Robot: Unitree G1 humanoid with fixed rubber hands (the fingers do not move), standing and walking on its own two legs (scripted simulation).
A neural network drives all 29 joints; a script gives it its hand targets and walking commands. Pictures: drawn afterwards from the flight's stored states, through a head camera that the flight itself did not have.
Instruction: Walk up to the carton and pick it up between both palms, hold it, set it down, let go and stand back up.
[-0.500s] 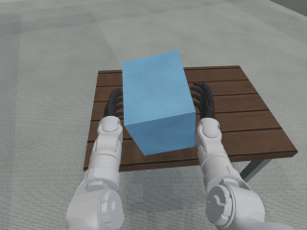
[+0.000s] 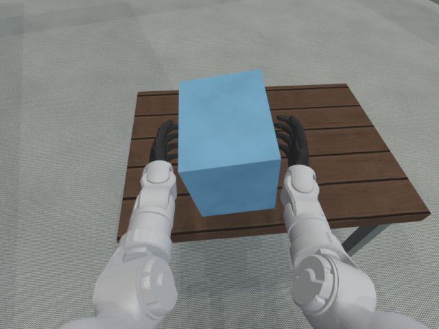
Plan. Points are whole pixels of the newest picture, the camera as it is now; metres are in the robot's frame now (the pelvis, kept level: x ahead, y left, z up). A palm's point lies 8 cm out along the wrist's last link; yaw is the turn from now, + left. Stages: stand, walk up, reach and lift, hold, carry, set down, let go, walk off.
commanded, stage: set down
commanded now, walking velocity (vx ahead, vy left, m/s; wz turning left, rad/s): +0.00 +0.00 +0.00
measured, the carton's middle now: (229, 148) +0.48 -0.04 +0.03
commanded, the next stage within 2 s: none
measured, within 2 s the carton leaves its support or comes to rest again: rests again in 0.68 s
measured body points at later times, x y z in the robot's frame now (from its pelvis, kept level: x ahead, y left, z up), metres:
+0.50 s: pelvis +0.01 +0.00 +0.00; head +0.10 +0.00 +0.44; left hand +0.46 +0.09 +0.04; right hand +0.43 -0.17 +0.05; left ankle -0.05 +0.10 -0.75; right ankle +0.01 -0.10 -0.75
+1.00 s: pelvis +0.00 +0.00 -0.01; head +0.13 -0.01 +0.42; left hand +0.47 +0.07 +0.01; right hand +0.43 -0.19 +0.01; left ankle -0.05 +0.10 -0.75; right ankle +0.01 -0.10 -0.75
